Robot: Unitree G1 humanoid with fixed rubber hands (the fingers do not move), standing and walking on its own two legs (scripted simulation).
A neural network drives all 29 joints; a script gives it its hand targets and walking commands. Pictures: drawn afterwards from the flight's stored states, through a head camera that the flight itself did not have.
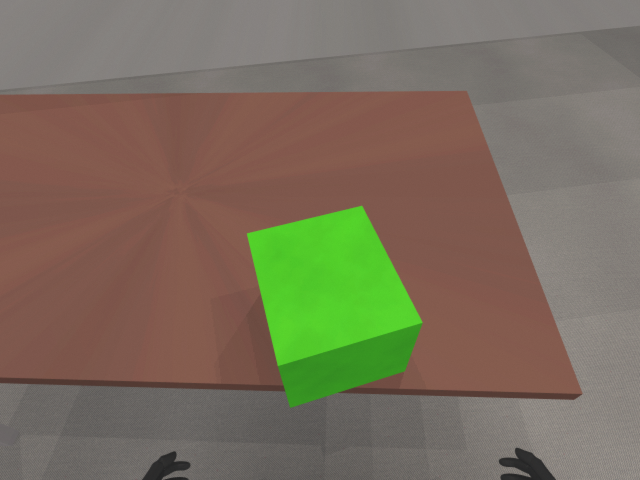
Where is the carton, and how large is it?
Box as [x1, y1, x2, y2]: [247, 206, 422, 407]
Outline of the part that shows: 362,206 247,233 277,364 290,407 403,371 405,369 422,322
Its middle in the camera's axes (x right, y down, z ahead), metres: +0.01 +0.09 +0.55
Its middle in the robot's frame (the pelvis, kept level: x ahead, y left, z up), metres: +0.36 +0.02 -0.01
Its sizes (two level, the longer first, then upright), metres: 0.195 0.169 0.148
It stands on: a table, 0.66 m high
